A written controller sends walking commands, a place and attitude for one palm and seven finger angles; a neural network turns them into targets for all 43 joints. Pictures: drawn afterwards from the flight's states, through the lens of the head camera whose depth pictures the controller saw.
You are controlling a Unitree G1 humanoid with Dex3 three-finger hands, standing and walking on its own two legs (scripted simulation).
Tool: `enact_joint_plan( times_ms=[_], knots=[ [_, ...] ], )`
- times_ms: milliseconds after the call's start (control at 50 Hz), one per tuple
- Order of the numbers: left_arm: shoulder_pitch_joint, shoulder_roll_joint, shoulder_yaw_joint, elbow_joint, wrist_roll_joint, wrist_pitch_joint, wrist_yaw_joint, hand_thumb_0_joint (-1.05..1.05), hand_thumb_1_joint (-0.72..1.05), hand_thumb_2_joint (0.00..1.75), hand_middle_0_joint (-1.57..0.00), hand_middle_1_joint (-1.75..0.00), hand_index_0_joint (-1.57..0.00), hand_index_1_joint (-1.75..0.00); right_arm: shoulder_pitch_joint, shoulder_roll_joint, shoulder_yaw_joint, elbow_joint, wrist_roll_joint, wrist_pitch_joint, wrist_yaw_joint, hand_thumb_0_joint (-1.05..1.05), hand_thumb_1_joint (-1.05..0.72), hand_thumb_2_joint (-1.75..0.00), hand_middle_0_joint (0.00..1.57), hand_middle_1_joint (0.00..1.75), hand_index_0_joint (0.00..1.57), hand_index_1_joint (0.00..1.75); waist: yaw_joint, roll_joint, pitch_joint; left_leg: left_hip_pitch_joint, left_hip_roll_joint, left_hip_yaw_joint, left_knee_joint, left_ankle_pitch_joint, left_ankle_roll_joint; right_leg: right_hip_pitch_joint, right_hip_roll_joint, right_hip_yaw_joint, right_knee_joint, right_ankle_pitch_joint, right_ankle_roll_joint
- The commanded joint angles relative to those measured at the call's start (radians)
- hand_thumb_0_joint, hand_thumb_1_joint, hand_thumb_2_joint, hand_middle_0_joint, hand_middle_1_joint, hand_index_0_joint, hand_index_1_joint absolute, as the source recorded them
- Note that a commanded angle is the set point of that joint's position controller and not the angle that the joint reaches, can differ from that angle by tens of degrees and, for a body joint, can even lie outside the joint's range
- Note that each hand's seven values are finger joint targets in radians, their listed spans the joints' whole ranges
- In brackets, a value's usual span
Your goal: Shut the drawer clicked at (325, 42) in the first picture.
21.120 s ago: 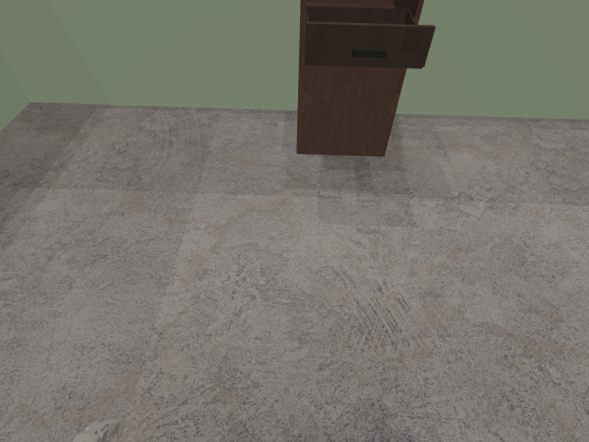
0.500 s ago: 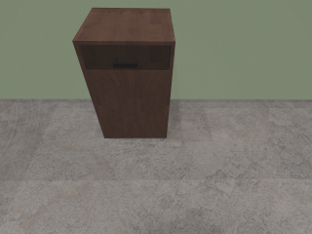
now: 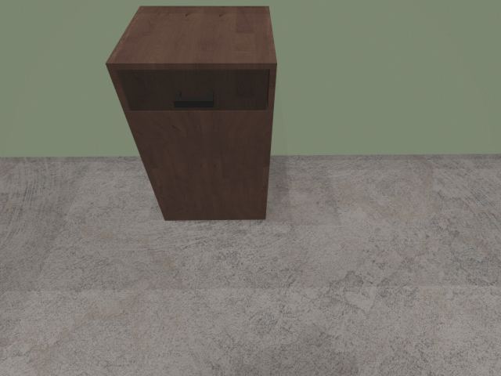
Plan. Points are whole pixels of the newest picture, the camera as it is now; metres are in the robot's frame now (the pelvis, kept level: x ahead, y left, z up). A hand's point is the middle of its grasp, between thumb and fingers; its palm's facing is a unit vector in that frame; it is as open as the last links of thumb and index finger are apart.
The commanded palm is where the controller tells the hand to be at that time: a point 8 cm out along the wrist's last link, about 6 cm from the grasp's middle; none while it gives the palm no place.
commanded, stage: look to check the result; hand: left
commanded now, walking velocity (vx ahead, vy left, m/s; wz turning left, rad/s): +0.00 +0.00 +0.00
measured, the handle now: (194, 97) +0.87 +0.22 -0.06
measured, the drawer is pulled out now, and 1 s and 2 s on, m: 0.00 0.00 0.00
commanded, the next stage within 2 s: stand and wait in 0.20 s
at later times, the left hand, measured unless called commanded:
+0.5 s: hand out of the picture +0.01 +0.19 -0.17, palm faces +0.02 -0.97 -0.23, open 7.3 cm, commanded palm none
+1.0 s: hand out of the picture +0.02 +0.19 -0.17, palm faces +0.01 -0.97 -0.25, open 7.4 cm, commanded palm none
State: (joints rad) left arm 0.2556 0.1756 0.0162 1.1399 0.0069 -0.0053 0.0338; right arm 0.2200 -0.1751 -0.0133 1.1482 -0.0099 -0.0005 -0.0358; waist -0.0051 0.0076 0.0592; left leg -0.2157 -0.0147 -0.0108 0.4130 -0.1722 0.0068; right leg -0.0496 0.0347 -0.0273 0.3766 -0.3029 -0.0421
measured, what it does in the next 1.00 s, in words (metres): stands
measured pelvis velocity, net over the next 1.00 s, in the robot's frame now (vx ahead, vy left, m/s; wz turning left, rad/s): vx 0.00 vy -0.01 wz -0.01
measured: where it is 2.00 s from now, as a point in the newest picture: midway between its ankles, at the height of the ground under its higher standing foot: outside the picture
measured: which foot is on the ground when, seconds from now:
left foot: down 0.00-1.00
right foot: down 0.00-1.00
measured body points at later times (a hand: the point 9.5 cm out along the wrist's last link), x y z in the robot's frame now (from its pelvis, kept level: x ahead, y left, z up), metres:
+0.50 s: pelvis +0.00 +0.00 +0.00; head +0.01 -0.01 +0.45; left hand +0.01 +0.24 -0.15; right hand +0.02 -0.25 -0.16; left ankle +0.03 +0.12 -0.74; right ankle -0.06 -0.09 -0.74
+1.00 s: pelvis +0.00 -0.01 +0.00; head +0.01 -0.01 +0.45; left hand +0.02 +0.24 -0.15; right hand +0.02 -0.26 -0.15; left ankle +0.03 +0.12 -0.74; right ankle -0.06 -0.09 -0.74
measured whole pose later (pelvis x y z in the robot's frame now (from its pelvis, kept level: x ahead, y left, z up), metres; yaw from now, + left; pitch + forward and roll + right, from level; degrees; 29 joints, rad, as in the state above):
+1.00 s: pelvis +0.00 -0.01 +0.00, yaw +0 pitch -2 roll +0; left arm 0.22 0.21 0.02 1.13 0.01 -0.01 0.02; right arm 0.19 -0.22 -0.01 1.15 -0.01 0.00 -0.03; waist -0.01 0.00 0.06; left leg -0.19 0.00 -0.01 0.38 -0.15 -0.01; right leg -0.03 0.05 -0.02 0.34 -0.28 -0.05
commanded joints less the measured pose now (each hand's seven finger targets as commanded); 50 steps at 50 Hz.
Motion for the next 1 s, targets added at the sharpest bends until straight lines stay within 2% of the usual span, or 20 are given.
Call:
enact_joint_plan(
  times_ms=[0, 360, 460, 620, 780, 880, 980],
  knots=[
    [0.061, 0.118, 0.019, -0.022, -0.002, -0.017, 0.008, 0.0, 0.9, 0.9, -0.2, -0.3, -0.2, -0.3, 0.044, -0.117, -0.016, -0.032, -0.005, -0.009, -0.014, 0.0, -0.9, -0.9, 0.2, 0.3, 0.2, 0.3, -0.001, -0.02, -0.018, 0.09, 0.106, -0.081, -0.027, 0.219, 0.036, -0.085, -0.136, 0.088, -0.079, 0.274, -0.001],
    [0.049, 0.138, 0.019, -0.024, 0.0, -0.018, 0.003, 0.0, 0.9, 0.9, -0.2, -0.3, -0.2, -0.3, 0.016, -0.148, -0.017, -0.037, -0.004, -0.009, -0.012, 0.0, -0.9, -0.9, 0.2, 0.3, 0.2, 0.3, 0.0, -0.001, 0.014, 0.086, 0.108, -0.085, -0.049, 0.168, 0.029, -0.101, -0.131, 0.099, -0.108, 0.199, -0.004],
    [0.04, 0.146, 0.022, -0.028, -0.001, -0.02, 0.003, 0.0, 0.9, 0.9, -0.2, -0.3, -0.2, -0.3, 0.017, -0.157, -0.018, -0.039, -0.004, -0.012, -0.012, 0.0, -0.9, -0.9, 0.2, 0.3, 0.2, 0.3, 0.001, -0.013, -0.009, 0.093, 0.112, -0.086, -0.048, 0.19, 0.03, -0.082, -0.133, 0.096, -0.103, 0.224, -0.005],
    [0.025, 0.158, 0.022, -0.029, -0.002, -0.018, 0.001, 0.0, 0.9, 0.9, -0.2, -0.3, -0.2, -0.3, 0.014, -0.16, -0.017, -0.033, -0.005, -0.01, -0.01, 0.0, -0.9, -0.9, 0.2, 0.3, 0.2, 0.3, 0.0, -0.013, 0.012, 0.084, 0.111, -0.085, -0.058, 0.162, 0.027, -0.093, -0.135, 0.095, -0.113, 0.195, -0.005],
    [0.018, 0.174, 0.025, -0.033, -0.002, -0.022, 0.002, 0.0, 0.9, 0.9, -0.2, -0.3, -0.2, -0.3, 0.008, -0.174, -0.019, -0.037, -0.004, -0.012, -0.011, 0.0, -0.9, -0.9, 0.2, 0.3, 0.2, 0.3, 0.0, -0.012, -0.024, 0.102, 0.114, -0.079, -0.045, 0.196, 0.027, -0.073, -0.141, 0.099, -0.106, 0.264, -0.001],
    [0.007, 0.18, 0.026, -0.034, -0.002, -0.021, 0.001, 0.0, 0.9, 0.9, -0.2, -0.3, -0.2, -0.3, -0.002, -0.176, -0.02, -0.035, -0.004, -0.01, -0.009, 0.0, -0.9, -0.9, 0.2, 0.3, 0.2, 0.3, -0.001, -0.013, 0.003, 0.092, 0.115, -0.084, -0.056, 0.173, 0.025, -0.087, -0.138, 0.102, -0.117, 0.225, -0.001],
    [0.003, 0.186, 0.026, -0.035, -0.002, -0.022, -0.001, 0.0, 0.9, 0.9, -0.2, -0.3, -0.2, -0.3, -0.011, -0.186, -0.021, -0.039, -0.005, -0.011, -0.008, 0.0, -0.9, -0.9, 0.2, 0.3, 0.2, 0.3, -0.001, -0.012, -0.015, 0.102, 0.117, -0.084, -0.055, 0.177, 0.025, -0.082, -0.142, 0.102, -0.116, 0.231, 0.0]
  ],
)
